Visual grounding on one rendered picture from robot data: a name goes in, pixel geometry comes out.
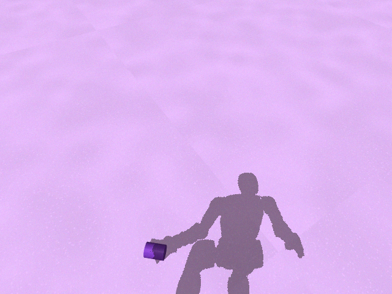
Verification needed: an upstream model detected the can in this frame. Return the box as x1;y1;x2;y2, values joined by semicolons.
143;242;167;261

